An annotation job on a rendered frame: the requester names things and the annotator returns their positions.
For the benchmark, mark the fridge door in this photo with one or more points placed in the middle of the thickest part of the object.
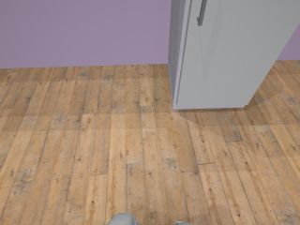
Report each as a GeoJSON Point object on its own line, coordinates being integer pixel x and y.
{"type": "Point", "coordinates": [226, 59]}

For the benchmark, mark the handle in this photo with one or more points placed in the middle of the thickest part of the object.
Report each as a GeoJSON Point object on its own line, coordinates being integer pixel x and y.
{"type": "Point", "coordinates": [200, 18]}

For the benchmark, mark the robot left thigh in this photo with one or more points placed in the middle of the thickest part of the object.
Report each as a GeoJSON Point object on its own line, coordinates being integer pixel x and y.
{"type": "Point", "coordinates": [123, 219]}

